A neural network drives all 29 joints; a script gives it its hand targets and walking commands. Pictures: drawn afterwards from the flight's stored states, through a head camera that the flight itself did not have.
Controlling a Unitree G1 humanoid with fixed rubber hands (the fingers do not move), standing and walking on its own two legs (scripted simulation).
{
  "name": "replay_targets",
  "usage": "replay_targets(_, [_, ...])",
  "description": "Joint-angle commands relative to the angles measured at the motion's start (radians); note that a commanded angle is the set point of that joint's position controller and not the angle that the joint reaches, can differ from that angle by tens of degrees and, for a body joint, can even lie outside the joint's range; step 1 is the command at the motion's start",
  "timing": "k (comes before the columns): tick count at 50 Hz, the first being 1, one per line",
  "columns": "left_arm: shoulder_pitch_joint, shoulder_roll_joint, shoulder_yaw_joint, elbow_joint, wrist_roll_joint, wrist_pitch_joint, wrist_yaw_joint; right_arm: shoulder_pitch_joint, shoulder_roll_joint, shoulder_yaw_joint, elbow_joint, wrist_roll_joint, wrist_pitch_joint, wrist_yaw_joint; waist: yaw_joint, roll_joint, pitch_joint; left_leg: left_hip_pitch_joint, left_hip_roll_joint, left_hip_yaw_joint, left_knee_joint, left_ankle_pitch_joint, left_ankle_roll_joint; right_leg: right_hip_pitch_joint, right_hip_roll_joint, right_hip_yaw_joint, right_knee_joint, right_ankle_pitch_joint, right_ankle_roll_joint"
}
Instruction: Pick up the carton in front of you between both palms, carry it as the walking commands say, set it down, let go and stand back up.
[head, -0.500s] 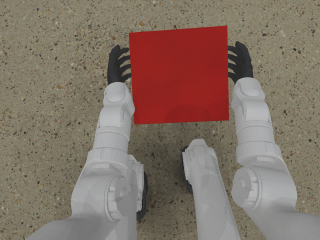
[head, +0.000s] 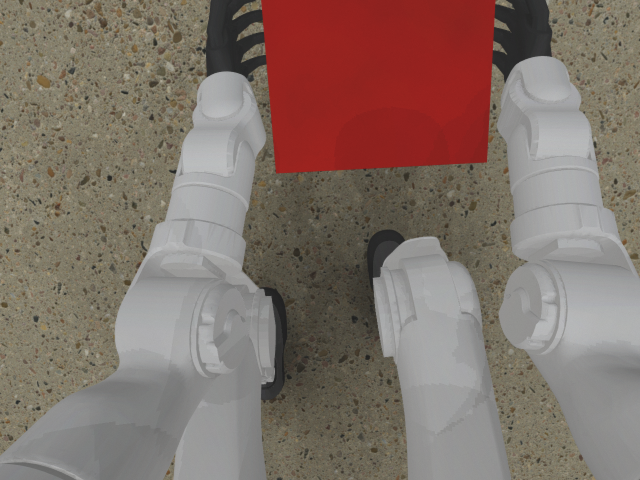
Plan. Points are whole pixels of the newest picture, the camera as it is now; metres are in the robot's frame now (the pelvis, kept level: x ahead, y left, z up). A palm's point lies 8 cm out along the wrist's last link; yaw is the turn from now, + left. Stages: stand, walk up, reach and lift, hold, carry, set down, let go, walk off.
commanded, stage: set down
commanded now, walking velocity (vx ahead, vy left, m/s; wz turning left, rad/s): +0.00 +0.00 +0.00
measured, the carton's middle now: (369, 79) +0.50 -0.15 -0.25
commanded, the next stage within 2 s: none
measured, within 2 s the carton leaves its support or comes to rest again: rests again in 0.56 s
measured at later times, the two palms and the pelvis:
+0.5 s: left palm (231, 78) +0.52 +0.00 -0.18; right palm (513, 65) +0.46 -0.29 -0.19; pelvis -0.01 +0.01 -0.02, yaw +0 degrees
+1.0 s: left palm (230, 69) +0.54 +0.00 -0.19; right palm (510, 56) +0.47 -0.30 -0.20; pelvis +0.00 +0.01 -0.03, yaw +0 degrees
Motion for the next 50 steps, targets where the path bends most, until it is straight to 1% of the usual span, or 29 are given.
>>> replay_targets(1, [-0.616,-0.813,-0.465,-0.090,-0.096,-0.032,-0.244,-0.577,0.782,0.413,-0.127,0.144,-0.047,0.258,-0.109,-0.131,-1.259,0.223,-0.093,0.090,-0.155,0.148,0.040,1.068,0.070,-0.082,-0.094,0.265,0.023])
replay_targets(2, [-0.624,-0.821,-0.478,-0.107,-0.100,-0.031,-0.243,-0.604,0.783,0.418,-0.155,0.160,-0.050,0.262,-0.118,-0.112,-1.271,0.253,-0.091,0.091,-0.151,0.159,0.041,1.041,0.071,-0.088,-0.088,0.275,0.022])
replay_targets(4, [-0.625,-0.842,-0.499,-0.118,-0.105,-0.026,-0.242,-0.605,0.785,0.428,-0.154,0.180,-0.051,0.269,-0.115,-0.072,-1.271,0.267,-0.092,0.099,-0.136,0.195,0.033,1.041,0.073,-0.082,-0.070,0.324,0.017])
replay_targets(6, [-0.622,-0.851,-0.510,-0.114,-0.103,-0.023,-0.247,-0.591,0.777,0.421,-0.131,0.180,-0.051,0.274,-0.114,-0.046,-1.240,0.247,-0.091,0.099,-0.128,0.196,0.031,1.033,0.071,-0.077,-0.059,0.345,0.014])
replay_targets(8, [-0.620,-0.850,-0.508,-0.099,-0.099,-0.023,-0.254,-0.572,0.767,0.402,-0.093,0.172,-0.052,0.279,-0.117,-0.031,-1.186,0.227,-0.090,0.096,-0.125,0.178,0.032,0.991,0.068,-0.079,-0.056,0.327,0.012])
replay_targets(13, [-0.617,-0.828,-0.464,-0.034,-0.082,-0.024,-0.265,-0.558,0.734,0.343,-0.005,0.139,-0.058,0.288,-0.126,-0.014,-1.049,0.197,-0.087,0.081,-0.129,0.131,0.038,0.863,0.058,-0.086,-0.053,0.243,0.000])
replay_targets(19, [-0.627,-0.802,-0.415,0.032,-0.059,-0.027,-0.262,-0.597,0.686,0.298,0.030,0.125,-0.072,0.301,-0.130,0.005,-0.983,0.222,-0.083,0.064,-0.131,0.134,0.043,0.764,0.048,-0.092,-0.039,0.203,-0.010])
replay_targets(26, [-0.584,-0.756,-0.347,0.112,-0.002,-0.026,-0.254,-0.595,0.628,0.255,0.091,0.124,-0.084,0.313,-0.106,0.025,-0.897,0.223,-0.076,0.057,-0.128,0.132,0.047,0.683,0.040,-0.082,-0.029,0.163,-0.013])
replay_targets(28, [-0.573,-0.744,-0.334,0.126,0.010,-0.027,-0.256,-0.586,0.610,0.238,0.111,0.118,-0.087,0.314,-0.099,0.039,-0.869,0.211,-0.075,0.057,-0.128,0.127,0.048,0.666,0.038,-0.077,-0.028,0.154,-0.016])
replay_targets(39, [-0.469,-0.632,-0.242,0.227,0.071,-0.039,-0.267,-0.520,0.511,0.180,0.201,0.084,-0.103,0.301,-0.076,0.033,-0.723,0.136,-0.072,0.049,-0.118,0.119,0.059,0.614,0.038,-0.056,-0.023,0.144,-0.025])
replay_targets(45, [-0.414,-0.574,-0.216,0.275,0.093,-0.049,-0.268,-0.474,0.460,0.162,0.246,0.079,-0.113,0.292,-0.061,0.032,-0.665,0.106,-0.066,0.048,-0.111,0.121,0.061,0.600,0.037,-0.043,-0.020,0.149,-0.027])
replay_targets(46, [-0.399,-0.555,-0.209,0.275,0.103,-0.055,-0.259,-0.456,0.441,0.152,0.265,0.074,-0.117,0.285,-0.057,0.031,-0.648,0.109,-0.063,0.047,-0.111,0.123,0.061,0.590,0.034,-0.040,-0.019,0.148,-0.025])
replay_targets(50, [-0.382,-0.525,-0.212,0.295,0.107,-0.061,-0.260,-0.433,0.410,0.141,0.279,0.075,-0.128,0.278,-0.059,0.032,-0.621,0.100,-0.058,0.043,-0.107,0.131,0.058,0.592,0.033,-0.037,-0.016,0.162,-0.025])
